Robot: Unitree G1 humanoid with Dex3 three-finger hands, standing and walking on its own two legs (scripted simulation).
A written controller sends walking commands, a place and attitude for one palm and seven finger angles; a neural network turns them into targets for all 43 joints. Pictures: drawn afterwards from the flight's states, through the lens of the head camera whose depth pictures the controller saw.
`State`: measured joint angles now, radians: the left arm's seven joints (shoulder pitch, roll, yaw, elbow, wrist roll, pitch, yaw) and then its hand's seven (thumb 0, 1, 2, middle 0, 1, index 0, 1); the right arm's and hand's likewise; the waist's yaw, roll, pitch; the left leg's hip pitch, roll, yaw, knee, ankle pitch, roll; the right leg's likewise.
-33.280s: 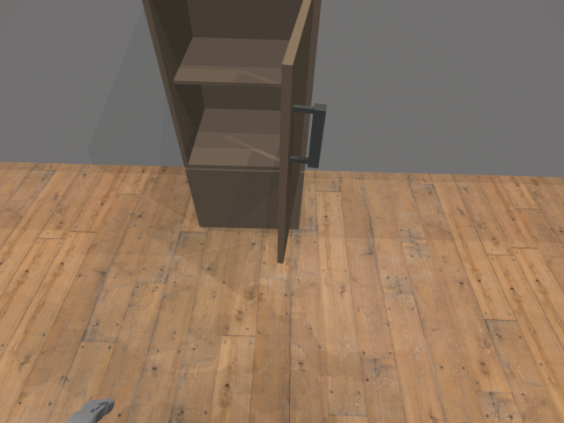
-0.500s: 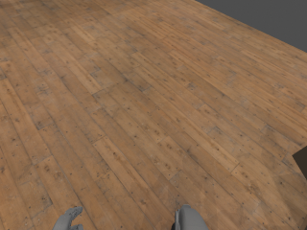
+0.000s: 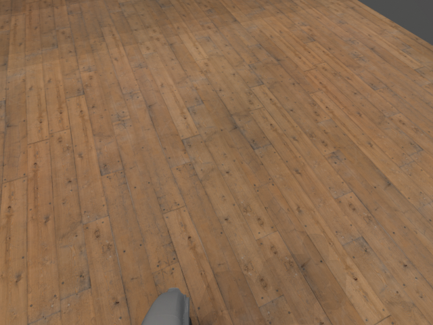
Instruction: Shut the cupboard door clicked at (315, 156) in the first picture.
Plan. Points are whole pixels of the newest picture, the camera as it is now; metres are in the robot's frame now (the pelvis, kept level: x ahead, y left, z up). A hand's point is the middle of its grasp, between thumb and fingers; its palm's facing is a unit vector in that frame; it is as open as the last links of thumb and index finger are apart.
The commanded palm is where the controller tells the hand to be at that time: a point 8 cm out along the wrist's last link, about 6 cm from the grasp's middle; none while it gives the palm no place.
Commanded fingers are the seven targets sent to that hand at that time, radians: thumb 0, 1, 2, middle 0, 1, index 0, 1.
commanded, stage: turn to face it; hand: left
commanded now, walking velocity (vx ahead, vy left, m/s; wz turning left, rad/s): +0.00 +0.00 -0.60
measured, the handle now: out of the picture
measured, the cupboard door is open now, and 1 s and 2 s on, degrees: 54 54 54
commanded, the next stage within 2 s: none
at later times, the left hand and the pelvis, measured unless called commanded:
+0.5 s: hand out of the picture +0.14 +0.20 -0.18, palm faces -0.11 -0.96 -0.25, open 7.4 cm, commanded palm none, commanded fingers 0.00 0.90 0.90 -0.20 -0.30 -0.20 -0.30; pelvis +0.06 +0.00 -0.02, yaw -14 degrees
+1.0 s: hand (150, 254) +0.28 +0.17 -0.17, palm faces -0.45 -0.87 -0.21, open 7.4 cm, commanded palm none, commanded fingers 0.00 0.90 0.90 -0.20 -0.30 -0.20 -0.30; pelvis +0.09 +0.03 +0.00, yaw -31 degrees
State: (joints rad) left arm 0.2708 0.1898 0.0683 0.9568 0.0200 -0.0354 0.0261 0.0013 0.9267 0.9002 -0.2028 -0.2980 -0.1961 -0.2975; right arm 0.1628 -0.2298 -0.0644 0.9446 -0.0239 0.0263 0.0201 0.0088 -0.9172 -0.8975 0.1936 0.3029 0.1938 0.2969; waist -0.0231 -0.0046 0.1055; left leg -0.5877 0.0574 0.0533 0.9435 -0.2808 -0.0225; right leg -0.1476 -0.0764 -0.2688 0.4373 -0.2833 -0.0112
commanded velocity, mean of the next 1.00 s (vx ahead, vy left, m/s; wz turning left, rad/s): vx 0.00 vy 0.00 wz -0.60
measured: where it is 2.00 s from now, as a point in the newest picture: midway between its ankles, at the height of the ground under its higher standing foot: outside the picture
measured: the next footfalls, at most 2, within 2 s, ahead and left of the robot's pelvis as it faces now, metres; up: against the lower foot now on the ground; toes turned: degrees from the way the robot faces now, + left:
left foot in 0.10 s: +0.15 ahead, +0.12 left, +0.00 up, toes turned +4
right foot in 0.50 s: +0.09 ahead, -0.12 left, +0.00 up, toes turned -18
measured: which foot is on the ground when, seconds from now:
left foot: up 0.00-0.08, down 0.10-0.50, up 0.52-0.84, down 0.86-1.00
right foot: down 0.00-0.12, up 0.14-0.48, down 0.50-0.86, up 0.88-1.00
